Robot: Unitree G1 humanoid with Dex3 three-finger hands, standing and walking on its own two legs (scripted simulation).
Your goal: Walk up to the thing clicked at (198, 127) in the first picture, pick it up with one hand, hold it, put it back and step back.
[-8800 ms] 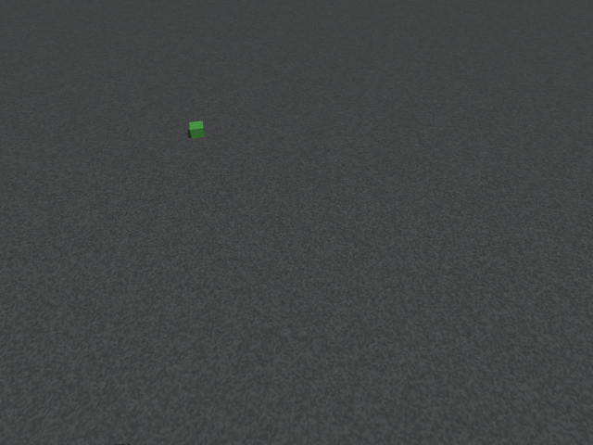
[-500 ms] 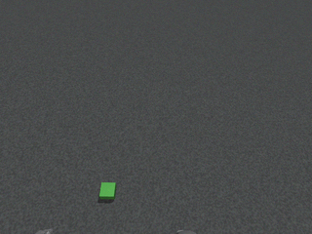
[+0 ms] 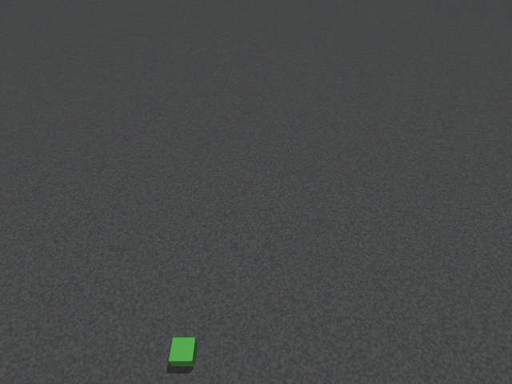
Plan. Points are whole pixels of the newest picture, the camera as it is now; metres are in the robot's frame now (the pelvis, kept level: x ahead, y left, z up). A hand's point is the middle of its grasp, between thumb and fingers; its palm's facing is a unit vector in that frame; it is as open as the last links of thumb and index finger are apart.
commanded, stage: walk up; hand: left
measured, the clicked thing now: (183, 351) +0.43 +0.29 -0.75
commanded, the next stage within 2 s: stand in 0.40 s
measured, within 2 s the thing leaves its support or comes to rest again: neither
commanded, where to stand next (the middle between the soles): +0.08 +0.01 m, yaw -1 degrees
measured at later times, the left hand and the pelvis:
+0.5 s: hand out of the picture +0.09 +0.25 -0.15, palm faces -0.03 -0.94 -0.34, open 7.4 cm; pelvis +0.00 +0.00 +0.00, yaw -1 degrees
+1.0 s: hand out of the picture +0.07 +0.25 -0.15, palm faces -0.03 -0.94 -0.33, open 7.4 cm; pelvis +0.00 +0.00 +0.00, yaw +0 degrees
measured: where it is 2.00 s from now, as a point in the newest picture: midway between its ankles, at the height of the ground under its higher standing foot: outside the picture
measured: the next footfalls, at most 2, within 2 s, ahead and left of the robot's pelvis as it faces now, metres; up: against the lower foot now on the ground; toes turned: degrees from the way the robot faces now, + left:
none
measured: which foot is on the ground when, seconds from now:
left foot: down 0.00-1.00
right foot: down 0.00-1.00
